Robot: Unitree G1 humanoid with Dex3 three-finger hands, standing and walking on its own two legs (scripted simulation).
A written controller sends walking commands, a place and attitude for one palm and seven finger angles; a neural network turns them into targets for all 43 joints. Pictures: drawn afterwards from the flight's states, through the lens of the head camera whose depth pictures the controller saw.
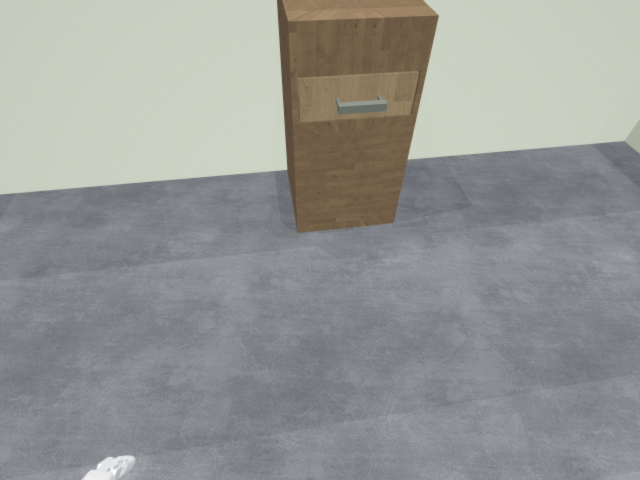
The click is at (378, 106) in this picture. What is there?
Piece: drawer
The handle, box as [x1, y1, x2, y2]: [336, 95, 387, 113]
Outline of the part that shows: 387,103 385,100 381,98 380,95 377,96 377,100 340,102 338,98 336,98 338,113 386,110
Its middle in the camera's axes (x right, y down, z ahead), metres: +0.13 -0.44 +1.25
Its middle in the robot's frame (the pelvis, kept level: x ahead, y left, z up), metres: +1.22 -0.07 -0.15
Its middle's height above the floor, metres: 0.62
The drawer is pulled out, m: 0.00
